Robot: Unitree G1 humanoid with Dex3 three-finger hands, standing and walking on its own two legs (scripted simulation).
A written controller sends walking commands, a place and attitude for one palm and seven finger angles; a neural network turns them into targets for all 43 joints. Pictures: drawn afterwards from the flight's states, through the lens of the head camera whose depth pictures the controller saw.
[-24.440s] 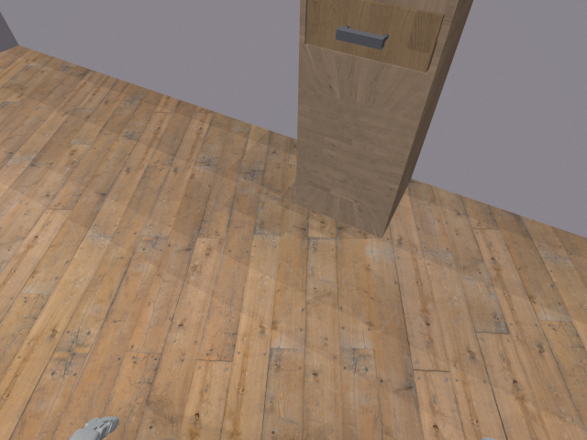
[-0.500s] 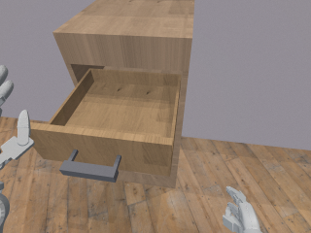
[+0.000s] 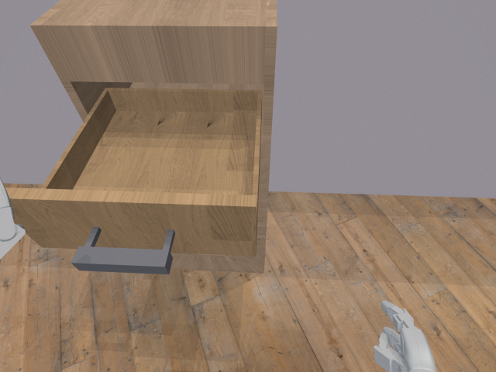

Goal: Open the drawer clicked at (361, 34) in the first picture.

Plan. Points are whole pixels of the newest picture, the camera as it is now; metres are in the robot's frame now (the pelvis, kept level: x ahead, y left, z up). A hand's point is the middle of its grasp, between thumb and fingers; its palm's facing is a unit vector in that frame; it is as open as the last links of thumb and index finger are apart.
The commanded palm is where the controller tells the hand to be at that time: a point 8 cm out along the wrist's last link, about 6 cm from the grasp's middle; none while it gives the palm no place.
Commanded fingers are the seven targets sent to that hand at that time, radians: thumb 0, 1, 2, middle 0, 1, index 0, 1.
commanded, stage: step back with the hand held close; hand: left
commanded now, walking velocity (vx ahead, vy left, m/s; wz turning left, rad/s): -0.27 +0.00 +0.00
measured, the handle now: (128, 247) +0.28 +0.21 +0.06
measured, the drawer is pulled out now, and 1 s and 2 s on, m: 0.30 0.30 0.30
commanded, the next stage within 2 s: stop stepping back and stand still in 0.76 s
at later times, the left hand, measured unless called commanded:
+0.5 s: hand out of the picture +0.13 +0.24 +0.25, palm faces +0.58 -0.73 -0.35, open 7.4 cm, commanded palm +0.06 +0.28 +0.25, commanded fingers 0.00 0.90 0.90 -0.20 -0.30 -0.20 -0.30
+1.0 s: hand out of the picture +0.00 +0.23 +0.25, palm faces +0.53 -0.73 -0.43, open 7.4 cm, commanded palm -0.06 +0.27 +0.25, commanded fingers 0.00 0.90 0.90 -0.20 -0.30 -0.20 -0.30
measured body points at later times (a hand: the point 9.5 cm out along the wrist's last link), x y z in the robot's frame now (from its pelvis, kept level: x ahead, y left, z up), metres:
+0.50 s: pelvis -0.07 +0.00 -0.02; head -0.06 +0.01 +0.43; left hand +0.09 +0.27 +0.27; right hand +0.09 -0.24 -0.10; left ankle +0.00 +0.09 -0.74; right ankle -0.01 -0.11 -0.73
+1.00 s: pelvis -0.19 -0.01 -0.01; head -0.16 +0.01 +0.44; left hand -0.03 +0.27 +0.28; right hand +0.01 -0.22 -0.08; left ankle -0.11 +0.13 -0.74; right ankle -0.19 -0.11 -0.74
